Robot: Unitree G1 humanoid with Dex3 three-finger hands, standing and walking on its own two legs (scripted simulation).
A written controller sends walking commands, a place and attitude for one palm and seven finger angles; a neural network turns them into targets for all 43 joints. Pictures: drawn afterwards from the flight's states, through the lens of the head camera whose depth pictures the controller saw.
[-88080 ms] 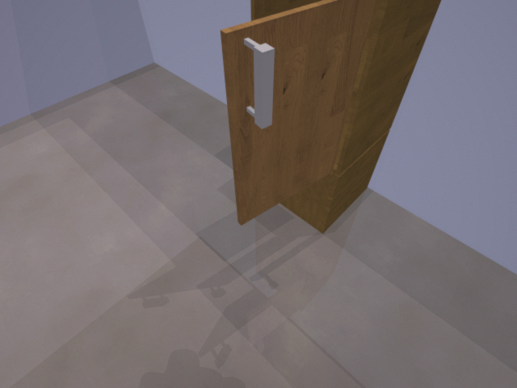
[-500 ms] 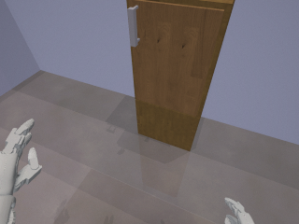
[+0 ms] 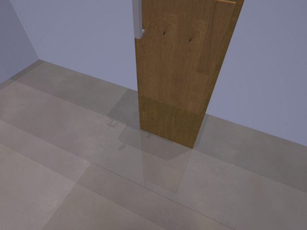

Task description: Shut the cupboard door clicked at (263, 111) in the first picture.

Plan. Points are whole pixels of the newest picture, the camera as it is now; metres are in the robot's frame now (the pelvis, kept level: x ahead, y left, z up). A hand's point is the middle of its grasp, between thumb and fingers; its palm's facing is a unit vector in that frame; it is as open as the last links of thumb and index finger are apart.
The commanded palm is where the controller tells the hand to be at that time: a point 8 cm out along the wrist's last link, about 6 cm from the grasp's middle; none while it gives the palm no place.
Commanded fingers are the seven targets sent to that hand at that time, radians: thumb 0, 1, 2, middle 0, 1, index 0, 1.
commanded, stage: let the arm hang, fingers relaxed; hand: left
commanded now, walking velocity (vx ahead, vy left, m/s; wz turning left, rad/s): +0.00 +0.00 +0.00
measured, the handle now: (140, 16) +0.90 +0.12 +0.15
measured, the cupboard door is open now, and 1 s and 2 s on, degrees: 0 0 0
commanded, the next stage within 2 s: look to check the result in 0.54 s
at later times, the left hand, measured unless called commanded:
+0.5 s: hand out of the picture +0.01 +0.13 -0.18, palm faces +0.03 -0.99 -0.13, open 7.4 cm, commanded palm none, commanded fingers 0.00 0.90 0.90 -0.20 -0.30 -0.20 -0.30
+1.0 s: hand out of the picture -0.02 +0.15 -0.17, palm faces +0.05 -0.98 -0.19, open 7.4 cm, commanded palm none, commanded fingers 0.00 0.90 0.90 -0.20 -0.30 -0.20 -0.30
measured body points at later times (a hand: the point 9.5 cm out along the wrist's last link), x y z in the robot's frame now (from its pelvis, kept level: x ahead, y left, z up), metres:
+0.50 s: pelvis +0.02 -0.01 +0.00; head +0.01 -0.01 +0.45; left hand +0.01 +0.18 -0.17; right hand -0.01 -0.23 -0.16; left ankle +0.08 +0.10 -0.74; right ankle -0.04 -0.12 -0.74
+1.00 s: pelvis +0.03 -0.02 +0.00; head +0.03 -0.02 +0.45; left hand -0.02 +0.20 -0.16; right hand +0.03 -0.24 -0.16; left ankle +0.08 +0.10 -0.74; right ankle -0.04 -0.12 -0.74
